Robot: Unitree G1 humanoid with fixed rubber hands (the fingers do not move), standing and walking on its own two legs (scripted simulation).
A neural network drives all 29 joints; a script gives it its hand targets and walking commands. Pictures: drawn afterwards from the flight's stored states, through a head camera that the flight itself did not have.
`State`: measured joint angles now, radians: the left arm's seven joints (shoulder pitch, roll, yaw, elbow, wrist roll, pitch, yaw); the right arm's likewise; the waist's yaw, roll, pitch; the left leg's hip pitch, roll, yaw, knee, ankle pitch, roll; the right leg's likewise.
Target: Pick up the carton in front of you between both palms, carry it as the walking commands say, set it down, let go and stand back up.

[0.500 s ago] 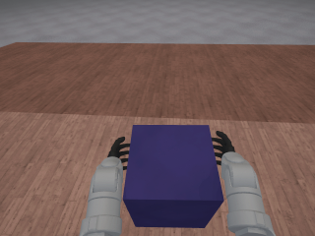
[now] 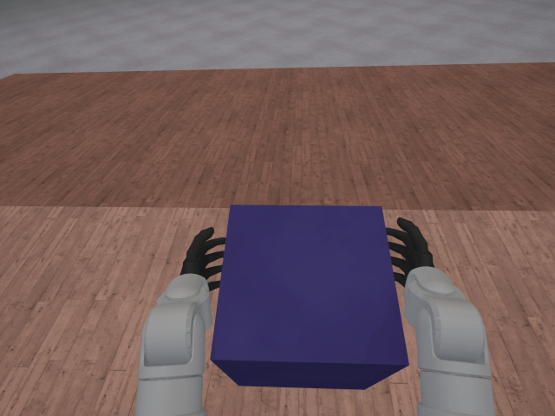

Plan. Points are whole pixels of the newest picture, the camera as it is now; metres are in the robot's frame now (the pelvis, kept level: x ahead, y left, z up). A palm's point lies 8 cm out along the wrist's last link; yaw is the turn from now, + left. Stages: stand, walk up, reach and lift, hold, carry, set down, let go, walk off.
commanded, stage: carry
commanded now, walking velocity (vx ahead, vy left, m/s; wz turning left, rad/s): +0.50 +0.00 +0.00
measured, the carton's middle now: (303, 305) +0.28 -0.01 +0.01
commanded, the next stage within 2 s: none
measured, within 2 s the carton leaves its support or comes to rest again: neither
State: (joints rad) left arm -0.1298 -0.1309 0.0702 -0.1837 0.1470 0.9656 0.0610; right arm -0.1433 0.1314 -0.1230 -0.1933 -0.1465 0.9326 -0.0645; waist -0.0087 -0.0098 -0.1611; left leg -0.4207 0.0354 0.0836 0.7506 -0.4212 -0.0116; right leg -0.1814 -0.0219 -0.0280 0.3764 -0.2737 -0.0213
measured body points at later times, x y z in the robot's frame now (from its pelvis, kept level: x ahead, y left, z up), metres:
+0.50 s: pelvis +0.26 +0.00 -0.01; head +0.24 +0.00 +0.44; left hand +0.51 +0.14 +0.07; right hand +0.49 -0.17 +0.07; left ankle +0.14 +0.11 -0.75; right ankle +0.39 -0.13 -0.72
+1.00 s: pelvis +0.59 -0.03 -0.01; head +0.57 -0.04 +0.44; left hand +0.83 +0.11 +0.08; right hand +0.82 -0.19 +0.08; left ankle +0.75 +0.09 -0.72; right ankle +0.44 -0.12 -0.75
